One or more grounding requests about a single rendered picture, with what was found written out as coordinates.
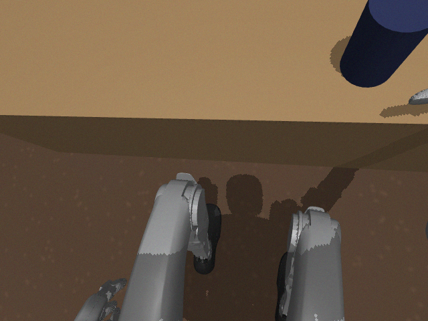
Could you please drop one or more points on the right robot hand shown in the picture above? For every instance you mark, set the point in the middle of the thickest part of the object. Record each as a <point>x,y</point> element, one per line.
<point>419,98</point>

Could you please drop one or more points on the left robot foot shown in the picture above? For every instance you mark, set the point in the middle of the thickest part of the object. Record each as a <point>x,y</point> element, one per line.
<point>205,266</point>

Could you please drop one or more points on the left robot hand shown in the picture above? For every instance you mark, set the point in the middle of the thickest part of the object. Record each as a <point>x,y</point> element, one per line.
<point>97,306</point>

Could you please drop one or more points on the right robot foot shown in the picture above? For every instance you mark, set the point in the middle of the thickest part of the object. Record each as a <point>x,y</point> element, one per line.
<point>281,288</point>

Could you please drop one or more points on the can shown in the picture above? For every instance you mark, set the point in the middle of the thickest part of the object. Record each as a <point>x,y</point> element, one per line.
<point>386,33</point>

